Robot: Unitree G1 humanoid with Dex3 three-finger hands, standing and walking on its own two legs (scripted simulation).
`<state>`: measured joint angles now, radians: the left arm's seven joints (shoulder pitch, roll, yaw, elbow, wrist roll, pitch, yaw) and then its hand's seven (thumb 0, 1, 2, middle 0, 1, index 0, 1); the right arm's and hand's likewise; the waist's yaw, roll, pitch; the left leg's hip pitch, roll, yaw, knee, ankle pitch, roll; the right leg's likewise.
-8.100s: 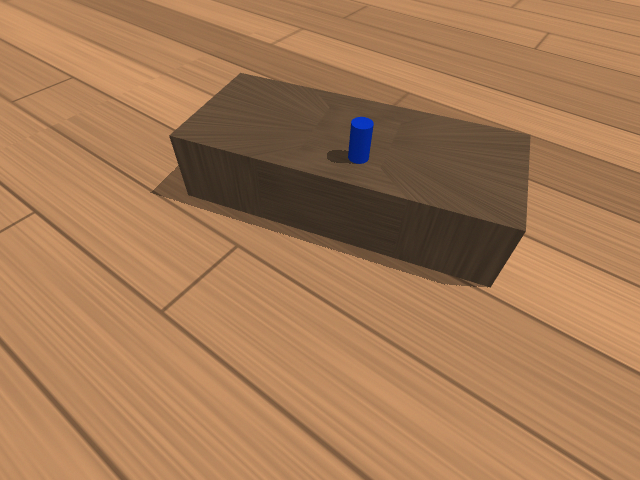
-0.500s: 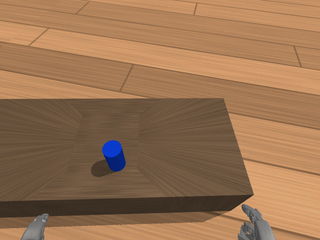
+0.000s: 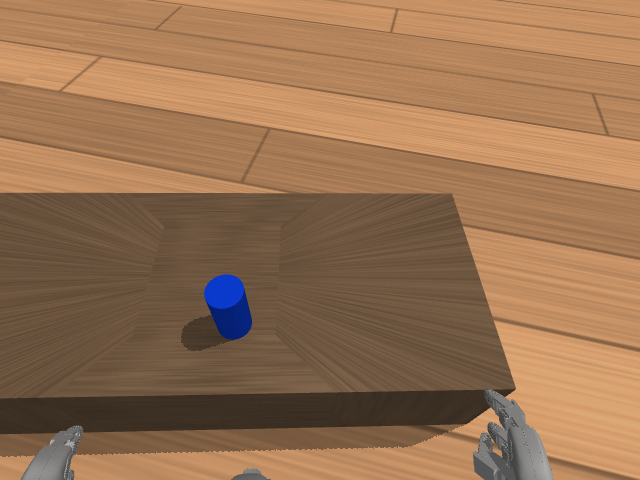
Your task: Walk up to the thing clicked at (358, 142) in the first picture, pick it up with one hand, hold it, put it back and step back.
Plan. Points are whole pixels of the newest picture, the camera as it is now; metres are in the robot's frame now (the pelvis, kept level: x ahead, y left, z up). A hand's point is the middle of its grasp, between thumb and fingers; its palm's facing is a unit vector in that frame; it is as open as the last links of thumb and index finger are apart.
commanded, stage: go down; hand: left
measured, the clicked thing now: (229, 308) +0.50 +0.19 -0.31
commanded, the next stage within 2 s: none
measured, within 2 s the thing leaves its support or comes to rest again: neither
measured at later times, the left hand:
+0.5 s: hand out of the picture +0.13 +0.27 -0.08, palm faces +0.07 -0.93 -0.35, open 17.5 cm
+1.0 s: hand (81, 465) +0.17 +0.29 -0.07, palm faces +0.13 -0.93 -0.33, open 17.4 cm
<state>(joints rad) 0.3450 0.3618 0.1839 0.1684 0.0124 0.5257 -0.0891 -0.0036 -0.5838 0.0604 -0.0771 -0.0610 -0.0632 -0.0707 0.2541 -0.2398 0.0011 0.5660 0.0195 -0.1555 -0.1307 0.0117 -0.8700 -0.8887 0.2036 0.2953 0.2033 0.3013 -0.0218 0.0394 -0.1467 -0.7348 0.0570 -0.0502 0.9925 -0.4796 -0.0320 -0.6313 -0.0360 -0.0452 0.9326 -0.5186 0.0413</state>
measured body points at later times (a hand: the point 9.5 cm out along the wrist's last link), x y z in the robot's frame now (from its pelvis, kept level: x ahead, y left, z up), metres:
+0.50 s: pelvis -0.01 +0.00 -0.01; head +0.02 +0.01 +0.44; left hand +0.13 +0.32 -0.05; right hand +0.15 -0.25 -0.08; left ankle +0.00 +0.13 -0.68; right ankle -0.04 -0.15 -0.68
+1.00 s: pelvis -0.02 +0.00 -0.01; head +0.02 +0.02 +0.44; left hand +0.16 +0.34 -0.05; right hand +0.13 -0.25 -0.08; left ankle +0.00 +0.13 -0.68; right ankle -0.04 -0.15 -0.68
